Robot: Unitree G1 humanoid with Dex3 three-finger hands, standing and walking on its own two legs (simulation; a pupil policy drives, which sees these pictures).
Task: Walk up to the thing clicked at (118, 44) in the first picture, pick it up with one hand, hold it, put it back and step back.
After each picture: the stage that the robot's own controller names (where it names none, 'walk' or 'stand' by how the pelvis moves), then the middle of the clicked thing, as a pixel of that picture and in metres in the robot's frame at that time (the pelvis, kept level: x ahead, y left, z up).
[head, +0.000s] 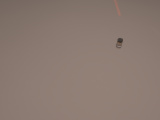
stand; (119, 43) +1.49 -0.42 -0.72
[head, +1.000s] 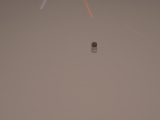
walk; (94, 47) +1.39 +0.01 -0.69
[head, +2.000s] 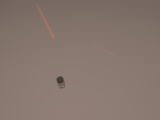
walk; (60, 82) +0.86 +0.30 -0.71
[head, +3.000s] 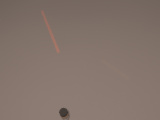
walk; (64, 114) +0.52 +0.26 -0.71
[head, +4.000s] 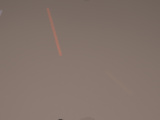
stand; out of the picture +0.43 +0.18 -0.70
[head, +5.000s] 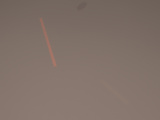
stand; out of the picture +0.38 +0.18 -0.72
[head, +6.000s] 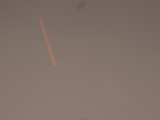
stand; out of the picture +0.38 +0.19 -0.73
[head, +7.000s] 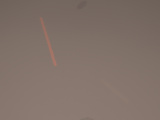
stand; out of the picture +0.37 +0.19 -0.73
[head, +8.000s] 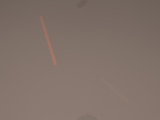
stand; out of the picture +0.36 +0.19 -0.73
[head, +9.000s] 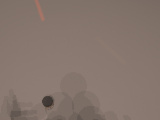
go down; (48, 103) +0.40 +0.20 -0.58
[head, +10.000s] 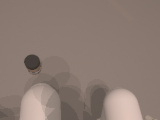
go down; (33, 65) +0.45 +0.24 -0.31
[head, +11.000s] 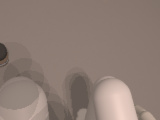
close in; out of the picture +0.43 +0.27 -0.25
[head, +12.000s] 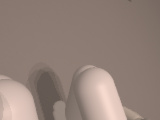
close; out of the picture +0.42 +0.29 -0.22
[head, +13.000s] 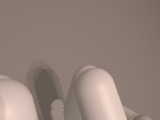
close; out of the picture +0.41 +0.29 -0.22
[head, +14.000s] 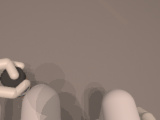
lift; (17, 83) +0.32 +0.24 -0.09
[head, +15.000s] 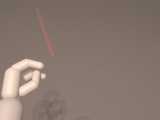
close; out of the picture +0.20 +0.10 -0.68
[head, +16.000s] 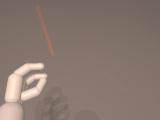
close; out of the picture +0.19 +0.11 -0.70
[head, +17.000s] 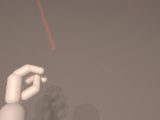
stand; out of the picture +0.20 +0.11 -0.69
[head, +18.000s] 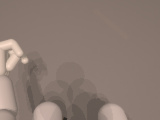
crouch; out of the picture +0.24 +0.12 -0.48
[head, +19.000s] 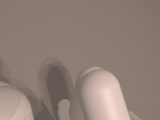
lower; out of the picture +0.25 +0.16 -0.25
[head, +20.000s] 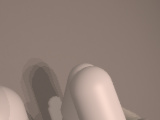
lower; out of the picture +0.25 +0.16 -0.25
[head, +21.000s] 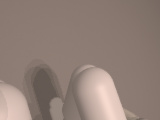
lower; out of the picture +0.26 +0.16 -0.25
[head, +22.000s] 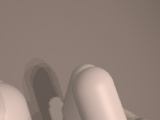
lower; out of the picture +0.26 +0.16 -0.25
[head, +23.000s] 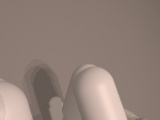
loosen; out of the picture +0.27 +0.16 -0.25
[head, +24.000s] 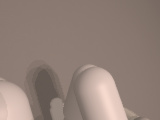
withdraw; out of the picture +0.27 +0.16 -0.25
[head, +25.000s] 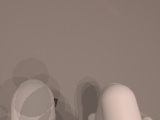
walk; (42, 102) +0.28 +0.14 -0.32
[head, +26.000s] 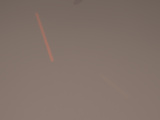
stand; out of the picture +0.20 +0.09 -0.68
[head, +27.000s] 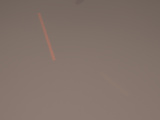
stand; out of the picture +0.23 +0.10 -0.69
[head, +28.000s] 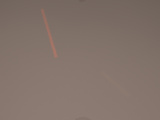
stand; out of the picture +0.23 +0.09 -0.71
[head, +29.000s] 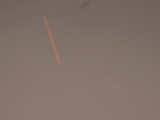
stand; out of the picture +0.25 +0.08 -0.75
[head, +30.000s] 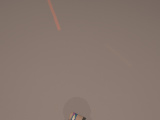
walk; (77, 118) +0.37 +0.04 -0.72
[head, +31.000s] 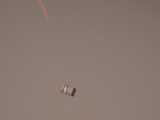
walk; (68, 90) +0.62 +0.08 -0.73
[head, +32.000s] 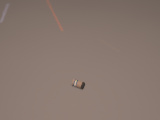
stand; (78, 84) +0.89 +0.09 -0.73
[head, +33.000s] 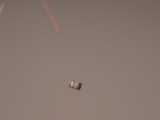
stand; (75, 84) +0.88 +0.10 -0.75
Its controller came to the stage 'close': yes
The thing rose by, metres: 0.25
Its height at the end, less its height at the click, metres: -0.02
